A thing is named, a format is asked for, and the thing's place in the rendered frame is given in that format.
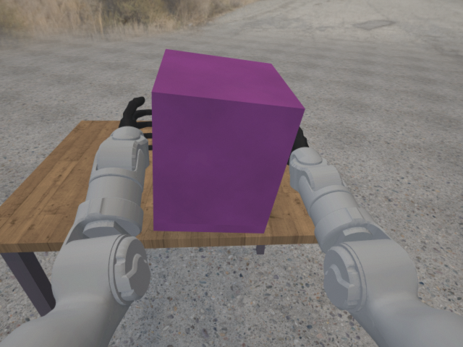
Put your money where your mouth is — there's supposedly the left robot forearm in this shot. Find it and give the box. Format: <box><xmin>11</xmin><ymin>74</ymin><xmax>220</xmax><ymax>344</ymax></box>
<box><xmin>51</xmin><ymin>127</ymin><xmax>150</xmax><ymax>298</ymax></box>

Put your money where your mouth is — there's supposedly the right robot forearm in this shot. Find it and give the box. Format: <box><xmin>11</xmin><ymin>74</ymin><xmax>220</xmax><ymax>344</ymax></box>
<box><xmin>289</xmin><ymin>147</ymin><xmax>418</xmax><ymax>282</ymax></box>

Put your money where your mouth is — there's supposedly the carton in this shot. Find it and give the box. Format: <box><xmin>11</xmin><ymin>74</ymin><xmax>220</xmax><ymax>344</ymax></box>
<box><xmin>152</xmin><ymin>49</ymin><xmax>305</xmax><ymax>234</ymax></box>

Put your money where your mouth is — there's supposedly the robot right hand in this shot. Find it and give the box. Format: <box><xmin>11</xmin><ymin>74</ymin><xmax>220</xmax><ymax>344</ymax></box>
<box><xmin>287</xmin><ymin>127</ymin><xmax>309</xmax><ymax>166</ymax></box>

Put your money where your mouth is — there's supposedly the right robot upper arm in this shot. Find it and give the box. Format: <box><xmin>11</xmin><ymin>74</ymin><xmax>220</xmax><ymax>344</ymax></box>
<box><xmin>323</xmin><ymin>239</ymin><xmax>463</xmax><ymax>347</ymax></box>

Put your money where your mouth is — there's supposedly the robot left hand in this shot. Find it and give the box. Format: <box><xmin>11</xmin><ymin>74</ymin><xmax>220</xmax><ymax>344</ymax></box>
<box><xmin>119</xmin><ymin>97</ymin><xmax>153</xmax><ymax>150</ymax></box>

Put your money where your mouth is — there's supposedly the left robot upper arm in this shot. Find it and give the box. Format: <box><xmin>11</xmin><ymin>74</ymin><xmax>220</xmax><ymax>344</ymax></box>
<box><xmin>0</xmin><ymin>234</ymin><xmax>150</xmax><ymax>347</ymax></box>

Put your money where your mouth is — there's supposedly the table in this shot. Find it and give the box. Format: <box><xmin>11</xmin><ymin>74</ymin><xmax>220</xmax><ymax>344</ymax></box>
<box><xmin>0</xmin><ymin>121</ymin><xmax>318</xmax><ymax>317</ymax></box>

